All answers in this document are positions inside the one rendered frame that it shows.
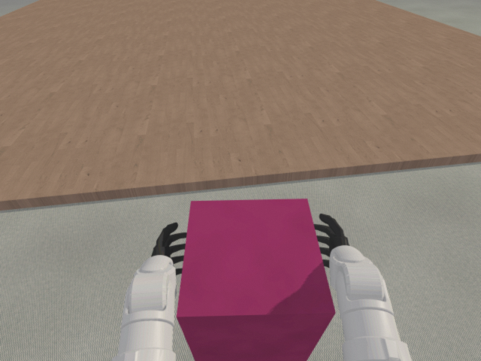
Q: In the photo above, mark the robot right forearm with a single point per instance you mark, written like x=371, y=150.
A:
x=369, y=326

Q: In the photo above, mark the robot left hand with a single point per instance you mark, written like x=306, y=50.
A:
x=163, y=242

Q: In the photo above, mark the carton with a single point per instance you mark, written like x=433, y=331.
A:
x=253, y=284

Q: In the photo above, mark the robot right hand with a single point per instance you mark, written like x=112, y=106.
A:
x=336, y=236

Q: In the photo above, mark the robot left forearm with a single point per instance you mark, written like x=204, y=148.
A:
x=148, y=313

